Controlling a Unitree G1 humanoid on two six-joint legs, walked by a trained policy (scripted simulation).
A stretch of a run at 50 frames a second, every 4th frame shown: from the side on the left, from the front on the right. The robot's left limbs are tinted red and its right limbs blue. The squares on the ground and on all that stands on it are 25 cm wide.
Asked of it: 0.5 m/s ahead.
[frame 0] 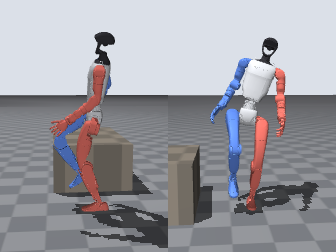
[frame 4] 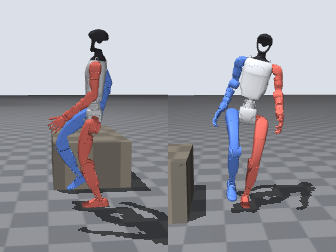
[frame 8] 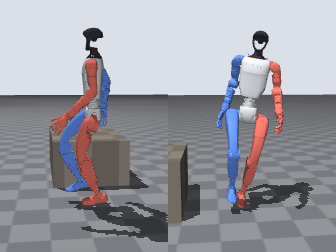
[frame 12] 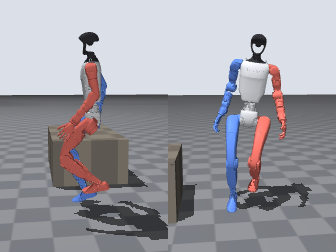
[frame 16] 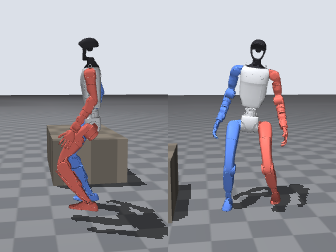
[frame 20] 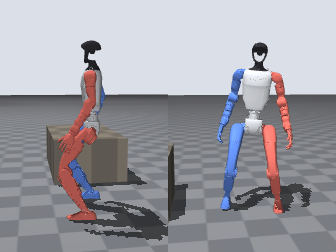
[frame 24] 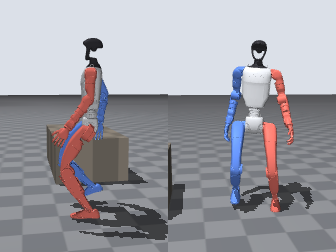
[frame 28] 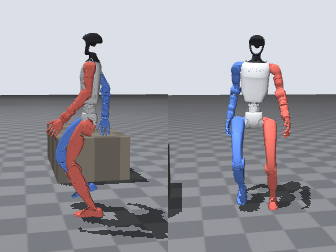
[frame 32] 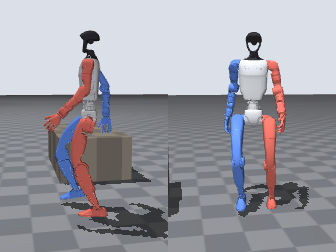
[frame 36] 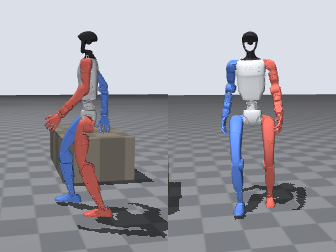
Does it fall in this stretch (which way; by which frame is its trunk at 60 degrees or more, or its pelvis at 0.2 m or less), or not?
no
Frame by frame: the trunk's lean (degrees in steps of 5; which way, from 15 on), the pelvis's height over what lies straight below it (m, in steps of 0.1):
0: 20 to its left, 0.8
4: 15 to its left, 0.8
8: 10, 0.8
12: 10, 0.8
16: 10, 0.7
20: 5, 0.7
24: 5, 0.7
28: 5, 0.7
32: 0, 0.8
36: 0, 0.8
